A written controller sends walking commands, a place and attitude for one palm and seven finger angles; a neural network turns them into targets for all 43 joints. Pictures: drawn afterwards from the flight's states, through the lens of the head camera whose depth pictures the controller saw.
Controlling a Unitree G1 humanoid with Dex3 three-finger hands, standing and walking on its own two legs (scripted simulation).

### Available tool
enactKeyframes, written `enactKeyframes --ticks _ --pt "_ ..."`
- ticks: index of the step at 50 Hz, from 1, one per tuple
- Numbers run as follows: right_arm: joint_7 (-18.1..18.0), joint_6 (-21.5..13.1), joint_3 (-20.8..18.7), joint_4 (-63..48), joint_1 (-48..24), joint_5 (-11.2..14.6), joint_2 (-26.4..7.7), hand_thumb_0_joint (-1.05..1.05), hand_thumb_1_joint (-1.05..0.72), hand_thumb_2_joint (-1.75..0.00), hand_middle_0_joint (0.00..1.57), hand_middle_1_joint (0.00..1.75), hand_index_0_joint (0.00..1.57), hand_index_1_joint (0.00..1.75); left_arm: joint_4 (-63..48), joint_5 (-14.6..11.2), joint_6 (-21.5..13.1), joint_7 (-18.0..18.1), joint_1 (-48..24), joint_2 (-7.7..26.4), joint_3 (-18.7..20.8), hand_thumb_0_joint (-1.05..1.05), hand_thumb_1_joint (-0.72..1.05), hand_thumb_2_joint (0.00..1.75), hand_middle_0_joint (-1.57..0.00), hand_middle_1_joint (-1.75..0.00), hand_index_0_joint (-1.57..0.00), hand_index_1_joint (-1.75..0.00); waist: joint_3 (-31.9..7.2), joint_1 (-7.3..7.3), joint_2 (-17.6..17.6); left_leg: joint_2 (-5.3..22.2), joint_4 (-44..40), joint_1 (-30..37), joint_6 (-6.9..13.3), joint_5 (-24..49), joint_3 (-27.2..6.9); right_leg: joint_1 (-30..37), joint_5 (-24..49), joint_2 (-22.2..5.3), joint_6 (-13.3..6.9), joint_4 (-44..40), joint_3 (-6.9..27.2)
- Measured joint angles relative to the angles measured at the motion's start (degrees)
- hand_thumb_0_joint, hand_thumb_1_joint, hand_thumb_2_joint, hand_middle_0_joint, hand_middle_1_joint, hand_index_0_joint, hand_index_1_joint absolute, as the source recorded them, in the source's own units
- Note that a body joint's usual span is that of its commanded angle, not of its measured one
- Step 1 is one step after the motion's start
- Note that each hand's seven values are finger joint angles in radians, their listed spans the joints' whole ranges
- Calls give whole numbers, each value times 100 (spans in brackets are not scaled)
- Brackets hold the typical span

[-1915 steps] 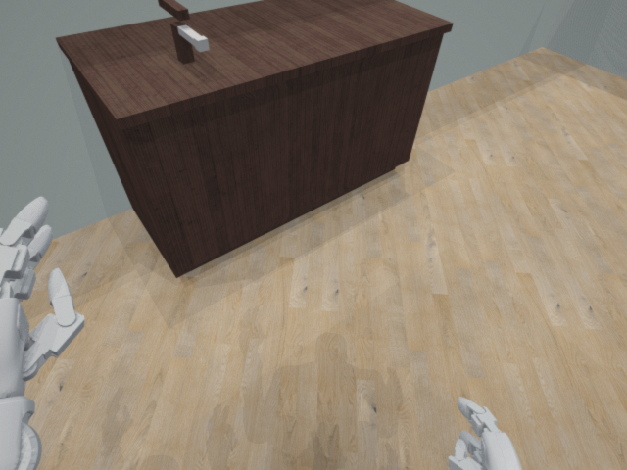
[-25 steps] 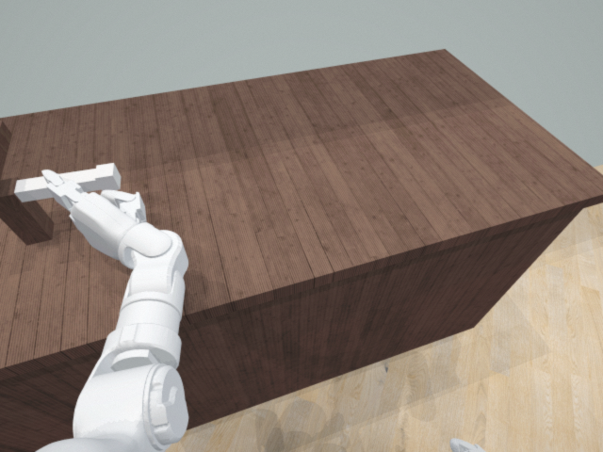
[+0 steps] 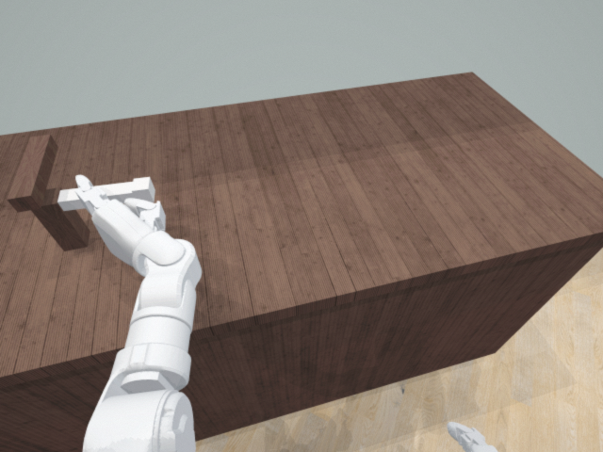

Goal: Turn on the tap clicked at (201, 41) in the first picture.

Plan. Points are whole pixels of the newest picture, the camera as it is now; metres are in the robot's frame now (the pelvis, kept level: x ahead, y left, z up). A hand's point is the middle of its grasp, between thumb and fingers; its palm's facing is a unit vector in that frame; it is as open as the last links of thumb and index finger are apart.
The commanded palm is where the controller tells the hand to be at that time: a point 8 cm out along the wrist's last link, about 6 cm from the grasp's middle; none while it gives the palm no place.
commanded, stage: lift the hand up off the lever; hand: left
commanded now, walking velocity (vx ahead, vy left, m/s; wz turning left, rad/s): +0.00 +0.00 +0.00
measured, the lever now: (143, 190) +0.47 +0.26 +0.09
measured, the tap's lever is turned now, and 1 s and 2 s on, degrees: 86 86 86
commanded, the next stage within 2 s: draw the hand back beside the body in 1.30 s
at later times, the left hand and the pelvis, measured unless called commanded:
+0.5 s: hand (150, 201) +0.40 +0.22 +0.13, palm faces +0.81 -0.59 -0.05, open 7.8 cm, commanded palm +0.35 +0.24 +0.14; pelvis +0.00 +0.00 +0.01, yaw +0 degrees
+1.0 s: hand (147, 197) +0.39 +0.21 +0.15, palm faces +0.80 -0.59 -0.05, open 7.8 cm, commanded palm +0.34 +0.23 +0.16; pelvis +0.00 -0.01 +0.01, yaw +0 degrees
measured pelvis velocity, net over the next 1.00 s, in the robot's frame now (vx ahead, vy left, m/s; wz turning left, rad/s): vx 0.00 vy -0.01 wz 0.00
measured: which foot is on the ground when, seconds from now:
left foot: down 0.00-1.00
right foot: down 0.00-1.00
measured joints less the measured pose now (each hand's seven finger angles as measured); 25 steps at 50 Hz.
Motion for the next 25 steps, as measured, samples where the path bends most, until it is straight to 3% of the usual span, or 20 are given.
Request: enactKeyframes --ticks 15,25 --pt "-46 91 75 -6 -138 68 56 1 -90 -90 20 30 20 30 -322 -51 468 -92 32 40 -122 1 90 90 -15 -15 -15 -15 14 98 12 -5 -194 282 2 74 -8 285 66 -4 6 -191 -5" --pt "-68 48 51 34 -144 94 -4 1 -90 -90 20 30 20 30 -483 -90 577 -108 58 9 -183 1 90 90 -15 -15 -15 -15 63 121 16 7 -340 410 -13 160 -14 408 147 7 -9 -328 -9"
